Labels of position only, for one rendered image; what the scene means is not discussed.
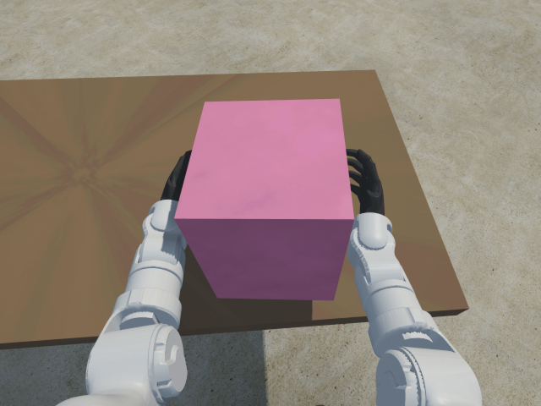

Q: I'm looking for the right robot forearm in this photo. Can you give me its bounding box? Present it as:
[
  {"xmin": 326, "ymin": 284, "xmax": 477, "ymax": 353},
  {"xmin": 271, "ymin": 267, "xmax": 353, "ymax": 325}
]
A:
[{"xmin": 347, "ymin": 212, "xmax": 483, "ymax": 406}]

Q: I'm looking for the carton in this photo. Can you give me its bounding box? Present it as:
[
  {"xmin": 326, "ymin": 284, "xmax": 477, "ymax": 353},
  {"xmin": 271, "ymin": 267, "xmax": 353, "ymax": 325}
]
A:
[{"xmin": 174, "ymin": 99, "xmax": 354, "ymax": 301}]

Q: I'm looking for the robot right hand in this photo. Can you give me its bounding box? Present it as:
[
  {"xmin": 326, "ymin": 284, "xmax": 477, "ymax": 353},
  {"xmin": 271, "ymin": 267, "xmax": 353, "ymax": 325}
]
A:
[{"xmin": 346, "ymin": 149, "xmax": 385, "ymax": 216}]

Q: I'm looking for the robot left hand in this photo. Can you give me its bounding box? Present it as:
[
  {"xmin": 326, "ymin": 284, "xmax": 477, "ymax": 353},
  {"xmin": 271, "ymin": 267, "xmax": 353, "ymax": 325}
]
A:
[{"xmin": 161, "ymin": 150, "xmax": 192, "ymax": 201}]

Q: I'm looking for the robot left upper arm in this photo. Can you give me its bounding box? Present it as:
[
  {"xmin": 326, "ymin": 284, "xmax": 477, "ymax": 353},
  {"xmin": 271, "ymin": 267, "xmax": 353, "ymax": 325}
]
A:
[{"xmin": 56, "ymin": 323, "xmax": 188, "ymax": 406}]

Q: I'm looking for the robot right upper arm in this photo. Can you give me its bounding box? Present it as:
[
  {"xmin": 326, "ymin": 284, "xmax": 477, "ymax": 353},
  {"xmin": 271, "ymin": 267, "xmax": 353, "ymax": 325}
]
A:
[{"xmin": 375, "ymin": 346, "xmax": 482, "ymax": 406}]

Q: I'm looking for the left robot forearm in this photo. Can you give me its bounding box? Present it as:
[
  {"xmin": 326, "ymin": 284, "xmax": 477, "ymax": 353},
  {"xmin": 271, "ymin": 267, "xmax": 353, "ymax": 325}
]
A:
[{"xmin": 85, "ymin": 200, "xmax": 187, "ymax": 395}]

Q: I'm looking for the table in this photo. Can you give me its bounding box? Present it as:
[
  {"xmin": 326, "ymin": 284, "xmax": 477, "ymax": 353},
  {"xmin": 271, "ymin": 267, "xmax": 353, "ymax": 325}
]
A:
[{"xmin": 0, "ymin": 69, "xmax": 469, "ymax": 350}]

